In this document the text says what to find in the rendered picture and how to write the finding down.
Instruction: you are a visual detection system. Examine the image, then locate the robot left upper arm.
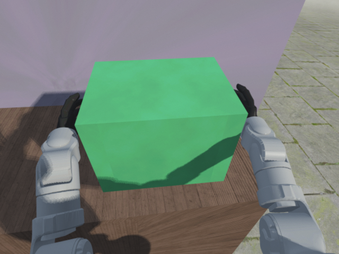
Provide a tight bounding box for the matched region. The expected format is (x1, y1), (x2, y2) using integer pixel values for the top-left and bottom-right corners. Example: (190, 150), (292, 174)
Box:
(35, 238), (93, 254)

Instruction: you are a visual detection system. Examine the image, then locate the pedestal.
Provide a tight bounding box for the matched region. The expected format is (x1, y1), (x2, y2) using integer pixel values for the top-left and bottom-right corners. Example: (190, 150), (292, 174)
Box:
(0, 105), (267, 254)

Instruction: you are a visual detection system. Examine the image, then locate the robot left forearm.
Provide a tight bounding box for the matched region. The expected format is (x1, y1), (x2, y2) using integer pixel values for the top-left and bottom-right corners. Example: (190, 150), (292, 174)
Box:
(30, 128), (84, 254)

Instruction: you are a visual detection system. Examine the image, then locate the robot right forearm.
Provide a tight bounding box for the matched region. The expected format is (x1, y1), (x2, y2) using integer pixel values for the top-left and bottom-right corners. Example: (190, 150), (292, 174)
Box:
(240, 116), (326, 252)

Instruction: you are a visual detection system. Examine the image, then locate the robot right upper arm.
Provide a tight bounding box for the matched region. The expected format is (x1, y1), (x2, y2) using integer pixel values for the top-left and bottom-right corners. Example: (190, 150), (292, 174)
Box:
(259, 213), (335, 254)

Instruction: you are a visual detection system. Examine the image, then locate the robot right hand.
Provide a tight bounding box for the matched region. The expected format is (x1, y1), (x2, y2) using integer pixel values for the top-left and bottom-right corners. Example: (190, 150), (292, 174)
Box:
(234, 84), (257, 118)

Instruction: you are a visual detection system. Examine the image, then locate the carton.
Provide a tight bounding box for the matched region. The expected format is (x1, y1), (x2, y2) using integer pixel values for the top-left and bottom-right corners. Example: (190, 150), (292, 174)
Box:
(75, 57), (248, 192)

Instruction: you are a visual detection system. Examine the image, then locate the robot left hand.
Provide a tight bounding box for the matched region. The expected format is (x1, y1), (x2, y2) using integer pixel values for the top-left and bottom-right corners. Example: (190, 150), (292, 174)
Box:
(57, 93), (83, 135)

